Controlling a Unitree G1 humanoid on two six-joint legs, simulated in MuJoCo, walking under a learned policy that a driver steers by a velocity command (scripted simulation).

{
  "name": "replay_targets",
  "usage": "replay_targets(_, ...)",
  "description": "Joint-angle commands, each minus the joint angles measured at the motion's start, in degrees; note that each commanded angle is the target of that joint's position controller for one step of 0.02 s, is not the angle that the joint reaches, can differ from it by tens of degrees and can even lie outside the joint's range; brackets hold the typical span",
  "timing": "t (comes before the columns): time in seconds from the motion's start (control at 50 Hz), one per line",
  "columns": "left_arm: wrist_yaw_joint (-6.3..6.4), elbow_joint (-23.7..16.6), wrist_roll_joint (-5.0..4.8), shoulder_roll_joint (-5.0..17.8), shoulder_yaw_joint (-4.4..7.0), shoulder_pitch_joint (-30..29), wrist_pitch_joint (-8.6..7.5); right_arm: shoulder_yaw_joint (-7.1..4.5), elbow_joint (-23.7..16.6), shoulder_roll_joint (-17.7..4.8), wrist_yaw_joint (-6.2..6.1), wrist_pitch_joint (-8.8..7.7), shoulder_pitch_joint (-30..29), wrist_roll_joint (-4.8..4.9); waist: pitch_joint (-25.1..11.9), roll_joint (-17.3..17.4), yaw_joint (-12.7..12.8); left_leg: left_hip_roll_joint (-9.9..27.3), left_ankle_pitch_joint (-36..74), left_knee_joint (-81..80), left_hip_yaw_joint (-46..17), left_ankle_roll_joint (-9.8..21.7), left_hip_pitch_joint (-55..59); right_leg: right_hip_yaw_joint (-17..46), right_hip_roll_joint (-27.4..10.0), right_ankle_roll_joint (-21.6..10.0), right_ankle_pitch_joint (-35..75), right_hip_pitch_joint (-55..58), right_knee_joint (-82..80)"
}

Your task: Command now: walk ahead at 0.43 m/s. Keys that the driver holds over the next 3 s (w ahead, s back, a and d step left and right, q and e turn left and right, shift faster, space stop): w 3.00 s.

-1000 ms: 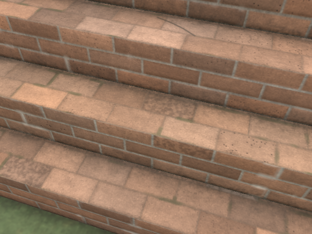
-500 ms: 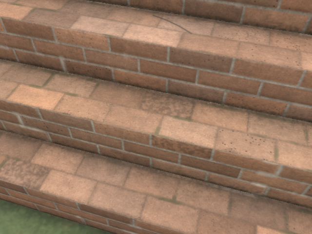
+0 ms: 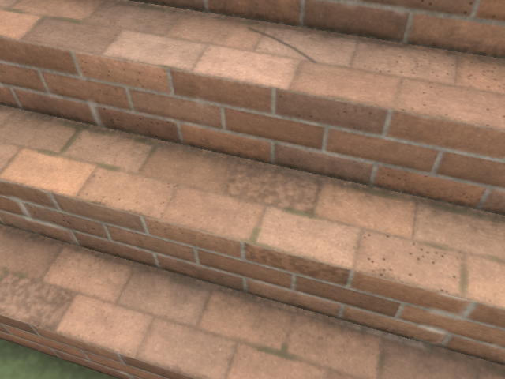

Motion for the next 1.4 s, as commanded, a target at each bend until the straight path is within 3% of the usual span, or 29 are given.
replay_targets(0.02, 0.08, -2.91, -0.91, 8.42, 1.33, -2.36, -1.11, 0.27, -5.15, -0.98, -0.36, -0.28, -4.36, -0.04, 0.32, -9.38, -2.01, -1.97, 4.90, -11.75, 2.67, -0.18, 2.86, 5.13, -10.75, -6.95, 42.20, -2.56, -2.10)
replay_targets(0.06, -0.04, -3.27, -1.59, 8.81, 1.34, -3.28, -1.31, -0.20, -3.97, -2.08, -1.12, -0.15, 0.27, 0.08, -3.85, -9.49, -4.00, -3.24, 11.65, -16.76, 2.80, 1.00, 10.51, 4.54, -10.97, -5.59, 49.72, -2.15, 4.11)
replay_targets(0.08, -0.20, -4.01, -2.23, 8.67, 1.10, -5.18, -1.22, -0.34, -2.47, -1.93, -1.38, -0.46, 4.50, -0.23, -6.01, -7.07, -6.23, -3.42, 16.40, -21.24, 2.74, 1.69, 16.21, 3.40, -9.96, -4.43, 51.64, -3.40, 10.33)
replay_targets(0.1, -0.34, -4.20, -2.35, 7.98, 0.83, -4.81, -1.08, -0.88, -0.61, -2.81, -1.89, -0.41, 10.26, -0.83, -8.98, -6.17, -8.16, -1.95, 16.70, -20.99, 1.93, 1.95, 24.23, 2.37, -8.19, -3.59, 44.91, -8.10, 17.80)
replay_targets(0.12, -0.46, -6.36, -2.64, 6.65, 0.12, -6.55, -1.13, -1.78, 0.42, -6.62, -2.35, -0.61, 16.54, -1.81, -11.38, 0.63, -10.84, 7.74, 22.27, -23.35, -8.79, 2.98, 32.71, 1.11, -4.80, -2.27, 28.90, -17.55, 30.31)
replay_targets(0.14, -0.28, -7.02, -2.70, 1.85, -0.89, -1.63, -0.14, -3.11, 1.21, -13.04, -2.22, 0.21, 17.88, -1.55, -13.39, 15.81, -7.36, 20.96, 26.32, -29.77, -27.68, 10.61, 33.44, -3.29, 3.33, -0.92, -12.53, -27.93, 47.56)
replay_targets(0.16, 0.28, -4.81, -0.88, 4.89, -0.09, 0.39, 1.24, -3.21, 0.63, -11.40, -1.65, 0.41, 14.79, 0.04, -9.92, 8.78, -5.16, 20.92, 12.32, -31.68, -29.48, 13.91, 25.80, 0.99, -0.27, -1.98, -14.72, -28.65, 56.49)
replay_targets(0.18, -0.15, -4.90, 0.65, 5.42, 0.16, -1.52, 1.32, -2.35, -1.06, -7.65, -0.93, 0.34, 9.14, 0.60, -3.53, 4.39, -3.27, 18.02, 0.85, -33.98, -25.96, 13.23, 18.88, 1.68, -2.45, -2.36, -9.69, -31.38, 58.74)
replay_targets(0.2, -0.62, -5.31, 0.99, 5.04, 0.15, -3.20, 1.00, -1.57, -1.89, -5.01, -0.55, 0.15, 5.61, 0.71, 0.25, 2.56, -1.84, 15.46, -2.10, -36.97, -22.64, 11.85, 13.56, 1.60, -3.98, -2.05, -6.21, -31.64, 57.24)
replay_targets(0.22, -0.98, -5.47, 0.87, 4.78, 0.29, -4.38, 0.95, -0.87, -2.37, -3.20, -0.57, -0.24, 4.51, 0.52, 1.50, 1.81, -0.90, 13.81, 3.87, -37.51, -20.43, 10.94, 10.63, 0.85, -4.29, -1.48, -4.54, -30.54, 58.40)
replay_targets(0.26, -1.41, -4.78, 0.94, 3.80, 0.26, -2.84, 1.38, -0.27, -1.25, -2.31, -0.85, -1.40, 5.99, 0.05, -1.63, -0.50, 0.66, 12.13, 23.21, -34.72, -13.27, 10.73, 8.69, -0.24, -3.93, -0.60, -0.73, -26.45, 59.04)
replay_targets(0.3, -1.09, -5.19, 0.58, 2.67, 0.00, -3.81, 1.88, 0.33, -0.48, -2.01, -1.08, -2.25, 7.24, -0.02, -3.89, -0.60, 1.42, 11.26, 35.25, -32.35, -8.59, 10.37, 7.93, -1.09, -3.91, 0.20, -0.57, -23.32, 53.44)
replay_targets(0.34, -0.64, -6.09, 0.05, 1.45, -0.80, -6.94, 2.43, 1.06, -1.80, -1.95, -1.56, -2.38, 4.37, -0.10, -4.08, 1.62, 2.26, 9.20, 41.19, -31.30, -4.85, 8.53, 5.48, -2.84, -3.76, 0.86, -1.96, -17.17, 39.92)
replay_targets(0.36, -0.18, -7.08, -0.43, 1.27, -1.17, -9.83, 2.60, 1.15, -2.40, -2.38, -1.84, -2.30, 4.33, -0.07, -3.84, 3.55, 1.20, 8.72, 43.48, -31.00, -4.45, 8.24, 5.47, -3.74, -2.63, 1.03, -3.90, -14.70, 32.54)
replay_targets(0.38, 0.69, -6.41, -0.74, 0.39, -1.52, -7.01, 3.16, 0.73, -1.02, -2.99, -2.15, -1.83, 8.69, -0.10, -6.03, 8.34, 0.78, 9.30, 42.96, -30.00, -4.94, 9.97, 6.25, -5.74, -0.62, 0.43, -5.31, -10.91, 32.17)
replay_targets(0.44, 2.01, -7.48, -1.07, 0.89, -1.77, -7.40, 2.94, 0.52, -1.58, -3.23, -2.58, -0.80, 10.79, 0.52, -4.21, 6.61, -0.23, 11.52, 34.27, -28.86, -9.90, 11.35, 9.75, -5.97, -0.56, -1.43, -3.25, -10.61, 18.63)
replay_targets(0.48, 2.17, -7.18, -1.07, 0.11, -1.97, -5.87, 2.06, 0.64, -3.06, -2.77, -2.42, -0.45, 8.66, 1.74, -2.19, 2.19, 1.17, 10.45, 37.74, -23.53, -10.06, 9.06, 10.49, -5.55, -0.34, -2.43, 4.61, -6.52, 3.88)
replay_targets(0.5, 2.12, -6.65, -0.47, 1.07, -1.73, -3.63, 1.32, 0.66, -3.72, -2.10, -2.08, -0.69, 8.37, 2.32, -3.62, 0.12, 1.24, 8.59, 39.55, -17.88, -8.78, 7.31, 10.60, -2.33, -2.91, -2.86, 8.59, -3.06, 1.19)
replay_targets(0.52, 2.02, -6.22, 0.24, 4.17, -1.18, -0.22, 0.46, 1.00, -5.30, -0.38, -1.65, -1.06, 8.41, 2.75, -6.17, -6.19, 0.67, 5.49, 27.37, -10.71, -6.75, 4.59, 4.68, 6.91, -10.59, -3.93, 22.64, 3.52, 0.75)
replay_targets(0.54, 1.69, -6.67, -0.06, 6.80, -0.63, -4.72, 0.55, 2.52, -4.54, 4.88, -1.35, -0.40, 12.63, 2.54, -5.36, -19.81, -2.79, 1.67, 1.61, -10.02, -2.69, 2.52, 1.29, 17.17, -18.86, -9.65, 18.80, 0.26, -3.70)
replay_targets(0.56, 1.09, -8.05, -0.67, 3.14, -0.89, -9.14, 0.94, 1.85, -2.61, 1.46, -1.54, 0.43, 15.53, 0.85, -2.59, -13.17, -3.91, 2.42, -4.07, -6.18, -2.00, 2.13, 6.00, 17.29, -19.96, -11.80, 6.88, -7.80, -7.08)
replay_targets(0.58, 0.82, -9.09, -1.50, 2.75, -1.08, -12.36, 1.30, 1.53, -3.20, 0.53, -1.52, 0.89, 13.67, -0.27, 0.82, -9.05, -4.44, 1.88, -2.26, -7.09, -0.90, 2.21, 7.43, 13.68, -16.69, -10.89, 2.55, -12.55, -7.32)
replay_targets(0.62, 1.42, -10.70, -1.27, 2.95, -1.08, -14.13, 0.98, 1.54, -4.59, 1.47, -1.53, 1.13, 8.65, -0.61, 3.59, -4.58, -4.27, 1.60, 0.28, -14.51, 0.15, 1.43, 7.90, 9.38, -14.23, -8.78, 10.47, -12.78, -5.24)
replay_targets(0.66, 1.64, -9.95, -1.41, 3.36, -0.87, -12.19, 0.52, 2.13, -4.40, 3.34, -1.77, 0.72, 10.13, -0.34, 0.98, -4.08, -4.32, 0.34, 6.71, -21.15, 0.17, 1.02, 12.26, 5.12, -10.77, -7.84, 19.12, -10.65, -1.62)
replay_targets(0.7, 1.13, -10.42, -1.60, 3.20, -0.81, -12.07, -0.09, 2.08, -4.76, 1.84, -2.09, -0.04, 9.97, 0.17, -2.12, -3.15, -3.46, 2.80, 13.68, -24.46, -2.10, 0.32, 14.11, 3.80, -9.31, -6.82, 24.28, -7.17, 2.17)
replay_targets(0.74, 0.92, -9.71, -1.43, 2.48, -0.98, -8.65, -0.06, 1.70, -6.35, -0.07, -2.08, -0.66, 6.10, 1.10, -1.64, 2.18, -0.65, 5.77, 21.96, -25.35, -6.14, 0.36, 11.82, 2.30, -7.52, -4.82, 20.44, -3.51, 1.91)
replay_targets(0.8, 1.25, -9.65, -1.20, 3.49, -0.92, -9.73, 0.23, 1.73, -7.19, 0.23, -2.39, -0.83, 6.12, 1.07, -4.21, 0.16, -1.39, 6.53, 29.77, -26.46, -6.52, 0.51, 15.30, 2.14, -8.05, -3.58, 26.69, -1.19, 2.60)
replay_targets(0.88, 1.00, -10.39, -1.16, 2.86, -1.51, -12.47, 0.59, 1.92, -8.05, 0.53, -2.32, -0.62, 4.16, 0.23, -5.32, 0.32, -1.57, 7.51, 34.17, -27.79, -7.37, 0.56, 18.27, 2.39, -8.73, -3.01, 24.96, -1.47, 1.95)
replay_targets(1.4, 0.84, -8.25, -1.38, 5.28, -2.18, -14.85, 1.21, 2.63, -7.38, -1.48, -1.42, -0.50, 0.57, -0.05, -3.72, -0.44, -1.21, 7.62, 24.35, -35.09, -8.55, -0.49, 20.24, 3.15, -9.73, -1.35, 13.78, -3.03, -4.61)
